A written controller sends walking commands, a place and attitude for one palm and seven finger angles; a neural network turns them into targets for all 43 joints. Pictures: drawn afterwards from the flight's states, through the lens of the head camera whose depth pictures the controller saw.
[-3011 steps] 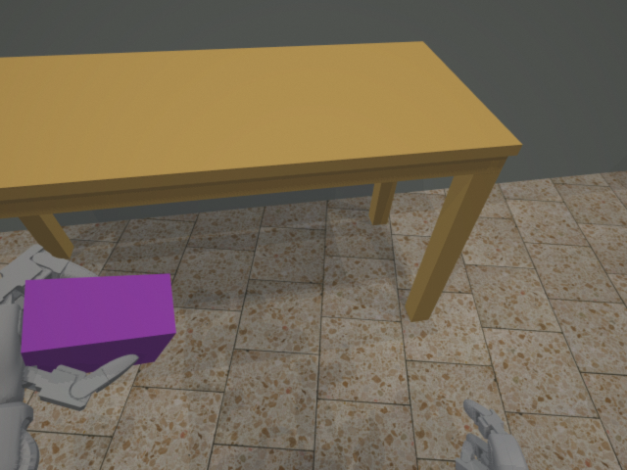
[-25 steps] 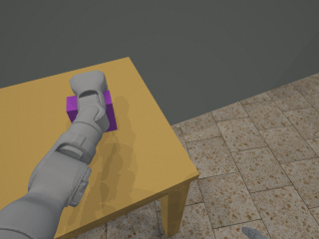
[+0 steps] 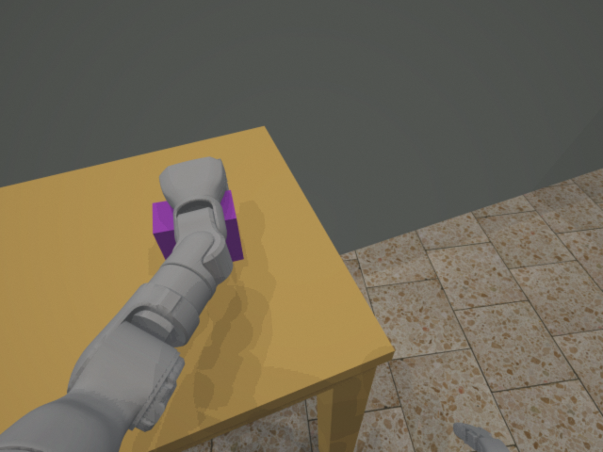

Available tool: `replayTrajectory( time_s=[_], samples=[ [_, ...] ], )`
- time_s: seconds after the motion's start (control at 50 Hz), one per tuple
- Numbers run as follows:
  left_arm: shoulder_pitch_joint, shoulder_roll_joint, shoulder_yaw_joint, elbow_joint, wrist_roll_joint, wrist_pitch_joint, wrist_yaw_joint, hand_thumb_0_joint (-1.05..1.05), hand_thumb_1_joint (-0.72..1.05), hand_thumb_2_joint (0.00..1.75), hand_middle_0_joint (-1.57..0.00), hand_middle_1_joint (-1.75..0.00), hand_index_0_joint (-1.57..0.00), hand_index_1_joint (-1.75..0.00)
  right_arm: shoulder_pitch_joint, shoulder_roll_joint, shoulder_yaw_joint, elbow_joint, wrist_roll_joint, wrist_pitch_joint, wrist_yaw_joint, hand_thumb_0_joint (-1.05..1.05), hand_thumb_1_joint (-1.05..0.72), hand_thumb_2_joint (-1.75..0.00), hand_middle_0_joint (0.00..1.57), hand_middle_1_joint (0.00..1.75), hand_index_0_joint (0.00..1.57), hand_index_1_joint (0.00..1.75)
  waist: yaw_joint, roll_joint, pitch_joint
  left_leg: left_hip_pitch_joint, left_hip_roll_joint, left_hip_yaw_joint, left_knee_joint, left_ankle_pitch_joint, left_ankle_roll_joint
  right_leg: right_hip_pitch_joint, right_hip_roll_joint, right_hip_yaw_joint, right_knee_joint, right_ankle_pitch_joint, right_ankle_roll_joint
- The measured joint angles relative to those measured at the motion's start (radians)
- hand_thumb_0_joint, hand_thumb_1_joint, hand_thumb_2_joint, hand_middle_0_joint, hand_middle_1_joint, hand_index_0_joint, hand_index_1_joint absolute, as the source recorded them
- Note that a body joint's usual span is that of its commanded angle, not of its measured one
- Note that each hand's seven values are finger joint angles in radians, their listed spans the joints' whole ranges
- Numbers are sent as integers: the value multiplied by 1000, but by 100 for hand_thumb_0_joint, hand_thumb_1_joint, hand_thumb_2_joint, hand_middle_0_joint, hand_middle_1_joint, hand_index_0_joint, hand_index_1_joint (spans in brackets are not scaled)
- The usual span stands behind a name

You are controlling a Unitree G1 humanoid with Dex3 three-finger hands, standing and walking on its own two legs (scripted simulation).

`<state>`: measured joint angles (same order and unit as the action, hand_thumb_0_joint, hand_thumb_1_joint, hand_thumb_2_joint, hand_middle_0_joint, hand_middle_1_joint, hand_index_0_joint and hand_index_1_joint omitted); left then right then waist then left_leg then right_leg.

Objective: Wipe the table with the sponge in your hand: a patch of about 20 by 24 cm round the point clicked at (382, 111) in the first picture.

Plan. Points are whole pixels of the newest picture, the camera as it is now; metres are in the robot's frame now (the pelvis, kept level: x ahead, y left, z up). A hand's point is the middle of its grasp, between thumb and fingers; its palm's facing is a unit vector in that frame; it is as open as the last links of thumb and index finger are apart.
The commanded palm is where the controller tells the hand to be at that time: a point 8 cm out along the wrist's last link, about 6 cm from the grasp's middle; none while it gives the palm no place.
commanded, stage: wipe back along the third lane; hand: left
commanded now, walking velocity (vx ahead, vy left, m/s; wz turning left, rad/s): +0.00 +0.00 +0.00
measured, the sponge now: (203, 240) +0.42 +0.18 +0.04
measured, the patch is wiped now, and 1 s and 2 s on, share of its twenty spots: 1.00 1.00 1.00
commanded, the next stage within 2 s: slide back across to the middle lane in 1.18 s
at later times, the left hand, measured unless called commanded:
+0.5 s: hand (214, 235) +0.38 +0.14 +0.11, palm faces +0.03 -0.06 -1.00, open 10.0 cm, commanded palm +0.34 +0.13 +0.14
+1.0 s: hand (227, 258) +0.34 +0.12 +0.11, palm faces +0.07 -0.08 -0.99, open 10.0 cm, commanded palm +0.29 +0.11 +0.14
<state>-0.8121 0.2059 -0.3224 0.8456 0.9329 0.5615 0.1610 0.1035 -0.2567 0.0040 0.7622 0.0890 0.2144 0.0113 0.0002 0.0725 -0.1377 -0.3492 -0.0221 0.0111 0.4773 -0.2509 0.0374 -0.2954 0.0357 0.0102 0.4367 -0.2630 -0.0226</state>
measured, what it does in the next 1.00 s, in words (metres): stands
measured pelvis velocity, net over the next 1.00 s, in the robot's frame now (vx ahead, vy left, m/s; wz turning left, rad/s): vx -0.01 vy -0.03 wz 0.00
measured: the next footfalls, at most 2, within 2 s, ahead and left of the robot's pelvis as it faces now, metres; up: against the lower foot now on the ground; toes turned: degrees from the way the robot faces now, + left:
none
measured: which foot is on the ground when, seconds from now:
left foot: down 0.00-1.00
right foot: down 0.00-1.00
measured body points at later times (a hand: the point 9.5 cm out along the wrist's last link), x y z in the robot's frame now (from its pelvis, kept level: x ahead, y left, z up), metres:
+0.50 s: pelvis -0.01 -0.01 +0.00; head -0.03 -0.04 +0.45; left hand +0.37 +0.14 +0.16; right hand +0.22 -0.22 -0.09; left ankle -0.01 +0.09 -0.74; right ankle -0.03 -0.11 -0.74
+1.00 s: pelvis -0.01 -0.03 +0.00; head -0.05 -0.07 +0.45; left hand +0.33 +0.12 +0.16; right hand +0.22 -0.24 -0.09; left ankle -0.01 +0.09 -0.74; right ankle -0.03 -0.11 -0.74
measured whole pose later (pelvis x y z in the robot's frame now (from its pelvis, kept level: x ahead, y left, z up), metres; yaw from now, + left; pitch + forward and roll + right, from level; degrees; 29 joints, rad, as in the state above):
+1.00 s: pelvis -0.01 -0.03 +0.00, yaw +0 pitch +0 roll +1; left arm -0.44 0.19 -0.45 0.33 0.95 0.68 0.10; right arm -0.02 -0.27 0.03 0.68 0.11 0.27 0.07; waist 0.05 0.10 -0.11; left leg -0.22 -0.01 0.00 0.45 -0.24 0.00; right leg -0.19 0.05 0.00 0.47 -0.28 -0.06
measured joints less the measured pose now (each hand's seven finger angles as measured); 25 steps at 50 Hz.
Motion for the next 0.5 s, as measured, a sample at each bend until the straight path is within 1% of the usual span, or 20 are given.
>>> replayTrajectory(
  time_s=[0.04,0.1,0.26,0.36,0.5],
  samples=[
    [11,-13,-20,-23,-3,16,-10,0,-55,102,-76,-146,-77,-147,-26,1,1,-15,2,7,3,1,-91,-90,20,30,20,30,8,1,-1,6,-3,-5,0,0,0,7,-3,-5,2,-3,0],
    [38,-31,-39,-66,4,31,-23,0,-55,102,-76,-146,-77,-147,-62,3,6,-35,2,21,8,1,-91,-90,20,30,20,30,21,0,-4,17,-5,-9,-1,-1,0,18,-5,-9,3,-7,-1],
    [110,-51,-92,-179,21,54,-37,0,-55,102,-76,-146,-78,-147,-120,13,21,-73,5,52,23,1,-91,-90,20,30,20,30,45,-10,-3,43,-7,-21,3,-4,-7,46,-5,-21,13,-18,-8],
    [148,-48,-103,-231,18,74,-41,0,-55,102,-76,-146,-78,-147,-134,16,32,-79,9,66,26,1,-91,-90,20,30,20,30,49,-5,4,60,-4,-22,1,-3,-11,60,-3,-22,14,-18,-12],
    [180,-34,-103,-277,13,97,-59,0,-55,102,-76,-146,-78,-147,-121,13,40,-78,14,76,24,1,-91,-90,20,30,20,30,45,4,17,76,-1,-19,-11,8,-15,69,0,-20,15,-12,-17]
  ],
)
